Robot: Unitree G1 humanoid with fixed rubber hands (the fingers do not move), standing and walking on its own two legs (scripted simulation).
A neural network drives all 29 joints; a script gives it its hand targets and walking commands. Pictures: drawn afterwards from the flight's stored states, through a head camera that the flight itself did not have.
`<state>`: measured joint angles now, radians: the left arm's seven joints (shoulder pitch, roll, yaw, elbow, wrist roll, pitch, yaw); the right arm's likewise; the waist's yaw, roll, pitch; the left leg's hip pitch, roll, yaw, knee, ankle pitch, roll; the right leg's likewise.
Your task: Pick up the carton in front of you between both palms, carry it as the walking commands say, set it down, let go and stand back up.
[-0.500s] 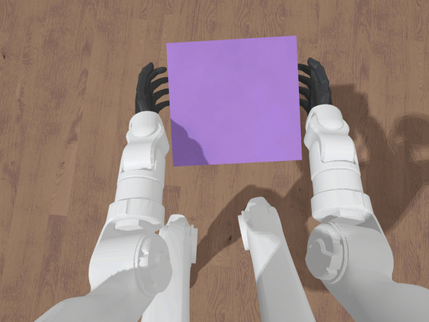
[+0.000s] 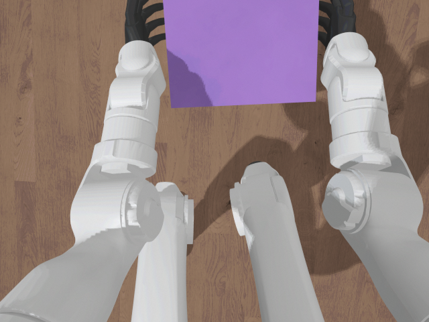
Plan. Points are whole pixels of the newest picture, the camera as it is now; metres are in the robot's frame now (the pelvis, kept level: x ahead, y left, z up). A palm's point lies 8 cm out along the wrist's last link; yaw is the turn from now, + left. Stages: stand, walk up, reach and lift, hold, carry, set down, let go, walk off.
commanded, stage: set down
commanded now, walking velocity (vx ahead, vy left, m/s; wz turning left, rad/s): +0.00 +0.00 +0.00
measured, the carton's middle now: (235, 49) +0.52 -0.13 -0.23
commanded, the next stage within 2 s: none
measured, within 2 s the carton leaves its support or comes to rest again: rests again in 0.62 s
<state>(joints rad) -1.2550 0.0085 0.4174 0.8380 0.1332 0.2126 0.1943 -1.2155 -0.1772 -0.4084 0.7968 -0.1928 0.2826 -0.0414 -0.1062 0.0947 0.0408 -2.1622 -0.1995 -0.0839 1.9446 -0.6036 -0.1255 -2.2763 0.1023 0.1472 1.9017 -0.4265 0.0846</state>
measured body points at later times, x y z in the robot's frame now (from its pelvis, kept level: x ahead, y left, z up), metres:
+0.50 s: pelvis +0.00 +0.01 -0.04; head +0.36 -0.04 +0.23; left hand +0.55 +0.03 -0.21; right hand +0.49 -0.27 -0.21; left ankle +0.10 +0.14 -0.40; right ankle +0.13 -0.14 -0.40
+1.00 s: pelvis +0.00 +0.01 -0.05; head +0.36 -0.05 +0.21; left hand +0.56 +0.03 -0.23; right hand +0.49 -0.28 -0.23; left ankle +0.10 +0.13 -0.40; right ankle +0.13 -0.13 -0.40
